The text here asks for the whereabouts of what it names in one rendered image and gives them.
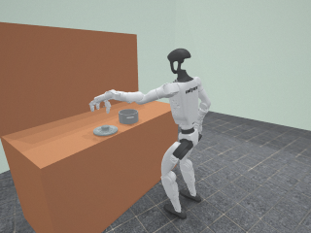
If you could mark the lid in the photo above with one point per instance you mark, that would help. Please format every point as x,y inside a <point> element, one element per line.
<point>105,132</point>

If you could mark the robot left thigh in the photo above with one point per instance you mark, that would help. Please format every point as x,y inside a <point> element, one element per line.
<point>173,154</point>

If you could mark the right robot hand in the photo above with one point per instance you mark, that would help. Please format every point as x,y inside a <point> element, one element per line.
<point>199,128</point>

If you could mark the robot left foot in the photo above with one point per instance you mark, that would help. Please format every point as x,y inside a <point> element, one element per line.
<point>170,210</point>

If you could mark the left robot hand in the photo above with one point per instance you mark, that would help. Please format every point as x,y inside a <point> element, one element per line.
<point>97,100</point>

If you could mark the left robot upper arm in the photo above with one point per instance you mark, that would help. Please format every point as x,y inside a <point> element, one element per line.
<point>167,90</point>

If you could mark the pot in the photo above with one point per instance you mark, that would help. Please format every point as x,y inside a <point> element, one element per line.
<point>128,116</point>

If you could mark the right robot upper arm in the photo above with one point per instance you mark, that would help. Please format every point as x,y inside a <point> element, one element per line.
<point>202,95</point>

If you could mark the robot left forearm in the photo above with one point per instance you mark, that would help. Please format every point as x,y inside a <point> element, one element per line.
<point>128,97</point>

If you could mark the robot right forearm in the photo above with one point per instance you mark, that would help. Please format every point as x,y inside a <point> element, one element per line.
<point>200,116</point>

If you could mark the knob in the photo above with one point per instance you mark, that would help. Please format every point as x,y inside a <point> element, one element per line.
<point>105,127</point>

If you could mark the table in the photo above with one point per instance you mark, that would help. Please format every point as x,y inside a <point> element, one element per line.
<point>69,180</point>

